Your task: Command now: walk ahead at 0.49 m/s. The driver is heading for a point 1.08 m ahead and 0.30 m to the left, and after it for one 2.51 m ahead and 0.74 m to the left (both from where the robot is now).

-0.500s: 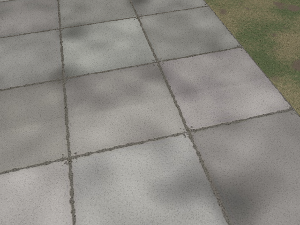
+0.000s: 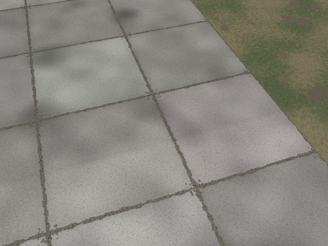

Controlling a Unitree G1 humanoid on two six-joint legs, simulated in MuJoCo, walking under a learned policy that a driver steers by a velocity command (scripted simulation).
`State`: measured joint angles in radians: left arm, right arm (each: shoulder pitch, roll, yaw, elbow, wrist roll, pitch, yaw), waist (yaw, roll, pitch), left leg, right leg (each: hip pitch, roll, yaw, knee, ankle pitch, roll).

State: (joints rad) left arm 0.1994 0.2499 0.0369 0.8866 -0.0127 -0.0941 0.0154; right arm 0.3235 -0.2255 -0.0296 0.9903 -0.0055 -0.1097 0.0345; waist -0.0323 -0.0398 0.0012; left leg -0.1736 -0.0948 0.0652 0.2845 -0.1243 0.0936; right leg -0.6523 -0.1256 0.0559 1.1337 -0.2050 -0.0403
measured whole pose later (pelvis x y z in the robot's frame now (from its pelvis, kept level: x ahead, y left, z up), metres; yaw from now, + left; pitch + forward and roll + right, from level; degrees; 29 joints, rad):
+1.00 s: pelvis +0.52 +0.02 -0.01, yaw +23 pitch +1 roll +0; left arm 0.19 0.27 0.06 0.85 -0.02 -0.13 0.01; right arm 0.21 -0.26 -0.09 0.79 0.02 -0.06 0.04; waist 0.00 -0.01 0.05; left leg -0.36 -0.10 0.03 0.52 -0.18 0.11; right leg -0.42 -0.07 0.03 1.25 -0.38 -0.01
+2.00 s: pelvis +0.93 +0.27 -0.01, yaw +36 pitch +3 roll -1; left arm 0.30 0.30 0.06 0.84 -0.02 -0.02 0.02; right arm 0.08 -0.23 -0.04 0.67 -0.02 -0.05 0.01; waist 0.04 -0.03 0.03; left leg -0.41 0.03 0.06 0.50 -0.13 0.02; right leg -0.47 -0.03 0.04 1.14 -0.54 0.07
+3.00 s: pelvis +0.97 +0.30 +0.00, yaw +3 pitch +2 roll -1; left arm 0.21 0.35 0.10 0.63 -0.01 0.06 0.02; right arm 0.16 -0.25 -0.06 0.76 -0.01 0.00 -0.03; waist -0.01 -0.05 0.03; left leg -0.23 0.02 0.01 0.44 -0.23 0.01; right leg -0.50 0.05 0.10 1.06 -0.42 0.08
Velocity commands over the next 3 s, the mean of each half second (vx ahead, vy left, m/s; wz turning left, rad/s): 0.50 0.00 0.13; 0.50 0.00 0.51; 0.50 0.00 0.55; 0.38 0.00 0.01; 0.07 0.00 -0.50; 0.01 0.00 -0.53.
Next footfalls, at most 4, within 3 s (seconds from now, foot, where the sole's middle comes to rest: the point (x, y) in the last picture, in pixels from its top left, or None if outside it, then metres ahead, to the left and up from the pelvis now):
0.30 right None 0.34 -0.17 -0.78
0.86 left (139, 229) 0.59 0.11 -0.78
1.36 right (147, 160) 0.94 0.08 -0.78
1.86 left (74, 159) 0.96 0.43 -0.78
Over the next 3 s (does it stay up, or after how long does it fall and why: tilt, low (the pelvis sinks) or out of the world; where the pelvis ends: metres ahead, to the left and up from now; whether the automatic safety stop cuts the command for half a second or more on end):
stays up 0.97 0.30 0.00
